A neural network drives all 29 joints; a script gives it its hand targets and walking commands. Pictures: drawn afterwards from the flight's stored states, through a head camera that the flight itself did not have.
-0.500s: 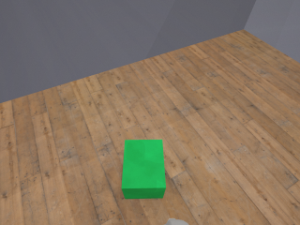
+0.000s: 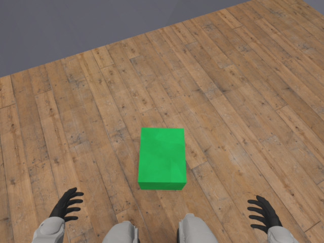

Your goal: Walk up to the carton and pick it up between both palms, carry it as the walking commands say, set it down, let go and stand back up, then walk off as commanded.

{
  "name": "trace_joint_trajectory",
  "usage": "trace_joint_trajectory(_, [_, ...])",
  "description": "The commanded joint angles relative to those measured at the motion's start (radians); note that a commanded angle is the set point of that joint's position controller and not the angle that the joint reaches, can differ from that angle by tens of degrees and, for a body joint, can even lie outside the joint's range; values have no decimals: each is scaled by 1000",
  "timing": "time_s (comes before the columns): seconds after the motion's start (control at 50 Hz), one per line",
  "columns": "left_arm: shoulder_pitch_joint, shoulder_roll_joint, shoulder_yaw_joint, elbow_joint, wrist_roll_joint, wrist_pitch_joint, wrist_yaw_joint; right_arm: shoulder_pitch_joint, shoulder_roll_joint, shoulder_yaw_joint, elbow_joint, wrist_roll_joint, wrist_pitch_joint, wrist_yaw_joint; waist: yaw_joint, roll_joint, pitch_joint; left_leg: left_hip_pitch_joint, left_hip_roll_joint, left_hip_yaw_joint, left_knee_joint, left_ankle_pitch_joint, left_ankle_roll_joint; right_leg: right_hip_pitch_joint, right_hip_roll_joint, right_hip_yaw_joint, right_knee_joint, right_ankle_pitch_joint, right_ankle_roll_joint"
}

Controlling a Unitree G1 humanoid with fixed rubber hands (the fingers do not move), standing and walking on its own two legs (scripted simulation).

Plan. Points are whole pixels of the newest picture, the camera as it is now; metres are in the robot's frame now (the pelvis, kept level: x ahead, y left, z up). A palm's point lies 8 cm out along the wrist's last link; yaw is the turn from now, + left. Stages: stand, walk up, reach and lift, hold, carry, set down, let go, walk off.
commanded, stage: reach and lift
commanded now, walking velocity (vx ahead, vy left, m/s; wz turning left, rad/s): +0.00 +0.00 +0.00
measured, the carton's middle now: (161, 159) +0.48 +0.00 -0.63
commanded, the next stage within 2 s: none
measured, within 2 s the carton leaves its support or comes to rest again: neither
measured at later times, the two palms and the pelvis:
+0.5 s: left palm (79, 179) +0.27 +0.24 -0.14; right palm (247, 183) +0.27 -0.24 -0.13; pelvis -0.07 +0.00 -0.05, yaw +1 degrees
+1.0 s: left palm (98, 144) +0.39 +0.22 -0.19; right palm (222, 147) +0.40 -0.21 -0.20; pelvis -0.06 -0.01 -0.06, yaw +2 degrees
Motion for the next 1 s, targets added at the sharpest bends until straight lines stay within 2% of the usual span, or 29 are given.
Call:
trace_joint_trajectory(0.0, [-188,127,55,-82,1,-75,36,-171,-165,-77,-127,-61,-80,-24,-3,7,-457,-108,-82,-65,52,640,-35,-50,67,-98,59,570,14])
trace_joint_trajectory(0.08, [-248,153,77,-93,-9,-80,55,-227,-160,-69,-134,-24,-74,-52,0,-12,-585,-187,-95,-67,111,664,-37,-22,52,-66,108,676,17])
trace_joint_trajectory(0.12, [-299,156,67,-79,-19,-72,60,-265,-160,-77,-142,-14,-64,-62,-6,-25,-607,-234,-102,-65,119,615,-36,-43,51,-65,116,663,18])
trace_joint_trajectory(0.18, [-385,153,65,-103,-39,-55,64,-363,-157,-73,-143,21,-46,-69,2,-15,-623,-289,-98,-69,126,546,-32,-100,52,-73,126,580,20])
trace_joint_trajectory(0.2, [-415,161,65,-93,-45,-46,64,-395,-161,-65,-149,33,-39,-73,-1,-43,-636,-295,-101,-70,128,519,-28,-108,54,-73,120,564,21])
trace_joint_trajectory(0.22, [-454,179,83,-82,-40,-38,64,-439,-161,-59,-148,42,-32,-76,21,-45,-617,-342,-103,-58,136,461,-28,-121,48,-68,114,517,25])
trace_joint_trajectory(0.26, [-542,198,76,-58,-50,-14,56,-515,-146,-59,-140,56,-3,-83,3,-50,-600,-409,-104,-58,136,373,-19,-146,50,-64,112,451,30])
trace_joint_trajectory(0.28, [-585,210,80,-63,-52,-5,52,-552,-149,-66,-133,57,8,-84,15,-35,-591,-430,-103,-55,137,313,-19,-157,47,-66,105,376,29])
trace_joint_trajectory(0.32, [-696,239,92,-60,-58,14,49,-650,-151,-73,-141,62,34,-87,7,-36,-591,-453,-101,-56,141,240,-14,-198,41,-67,99,277,32])
trace_joint_trajectory(0.34, [-707,236,93,-36,-61,28,48,-662,-150,-77,-126,63,45,-87,5,-32,-596,-435,-102,-52,136,229,-14,-205,40,-71,89,248,31])
trace_joint_trajectory(0.36, [-808,243,94,-64,-67,32,50,-728,-151,-84,-133,69,52,-88,0,-15,-604,-450,-100,-60,134,193,-12,-232,40,-71,95,208,28])
trace_joint_trajectory(0.4, [-884,229,94,-33,-82,51,49,-812,-150,-75,-103,79,75,-88,-4,-40,-600,-495,-96,-56,129,154,-14,-246,42,-74,105,170,29])
trace_joint_trajectory(0.44, [-970,241,102,-16,-83,64,50,-887,-147,-74,-77,84,90,-89,2,-6,-601,-507,-91,-51,122,131,-20,-281,39,-82,105,128,26])
trace_joint_trajectory(0.48, [-999,231,102,35,-87,79,51,-935,-149,-88,-51,80,102,-92,-4,-26,-625,-511,-87,-55,118,127,-23,-294,43,-93,112,118,26])
trace_joint_trajectory(0.5, [-1072,223,97,38,-96,79,51,-991,-145,-91,-40,84,105,-91,-8,-2,-639,-517,-83,-54,122,123,-27,-323,39,-92,119,110,24])
trace_joint_trajectory(0.56, [-1112,214,126,99,-83,72,54,-1057,-147,-103,3,81,91,-98,-2,-21,-707,-555,-92,-52,144,186,-33,-335,47,-90,137,174,26])
trace_joint_trajectory(0.6, [-1137,200,134,123,-81,58,62,-1105,-155,-112,22,80,76,-96,5,7,-757,-544,-94,-56,150,243,-37,-362,52,-95,158,223,25])
trace_joint_trajectory(0.62, [-1169,197,129,122,-82,48,65,-1111,-158,-125,47,68,66,-99,-9,9,-770,-548,-97,-54,151,252,-42,-371,54,-95,158,234,24])
trace_joint_trajectory(0.64, [-1170,182,136,115,-87,37,68,-1123,-162,-132,45,70,53,-97,-14,14,-820,-524,-100,-56,157,302,-43,-379,57,-103,164,271,23])
trace_joint_trajectory(0.68, [-1206,193,158,124,-93,8,71,-1156,-157,-133,40,74,24,-103,-2,-21,-890,-553,-108,-55,182,377,-37,-374,62,-86,179,367,25])
trace_joint_trajectory(0.7, [-1190,175,155,149,-101,-5,71,-1167,-157,-138,42,76,10,-106,-1,-8,-927,-560,-115,-51,193,412,-40,-361,61,-83,190,417,22])
trace_joint_trajectory(0.76, [-1281,204,172,97,-116,-42,79,-1201,-165,-157,41,83,-18,-108,2,6,-1047,-540,-126,-62,200,513,-35,-354,67,-75,211,526,18])
trace_joint_trajectory(0.78, [-1269,211,189,106,-113,-56,80,-1210,-157,-138,37,93,-30,-110,24,-10,-1079,-560,-130,-56,206,554,-32,-321,65,-67,219,589,18])
trace_joint_trajectory(0.8, [-1291,209,182,94,-127,-59,81,-1222,-157,-145,37,94,-32,-109,14,-2,-1100,-540,-133,-65,200,578,-29,-334,65,-71,219,590,18])
trace_joint_trajectory(0.82, [-1309,225,199,66,-132,-67,81,-1255,-164,-140,0,105,-37,-112,27,-18,-1158,-540,-136,-67,211,615,-25,-303,64,-59,224,642,16])
trace_joint_trajectory(0.88, [-1399,246,194,-13,-160,-83,83,-1350,-189,-141,-80,123,-47,-115,21,-16,-1314,-498,-140,-77,220,716,-12,-269,62,-56,246,727,10])
trace_joint_trajectory(0.92, [-1405,237,191,20,-163,-86,79,-1372,-184,-139,-67,120,-52,-122,16,-27,-1315,-544,-144,-70,226,727,-7,-242,59,-50,254,770,12])
trace_joint_trajectory(0.94, [-1435,246,203,22,-164,-91,77,-1400,-185,-140,-85,114,-57,-128,14,-49,-1325,-561,-143,-71,228,717,0,-235,57,-46,260,770,17])
trace_joint_trajectory(0.98, [-1481,247,198,80,-159,-88,67,-1459,-178,-141,-46,111,-53,-129,20,-52,-1253,-657,-140,-68,220,660,1,-258,50,-43,261,740,24])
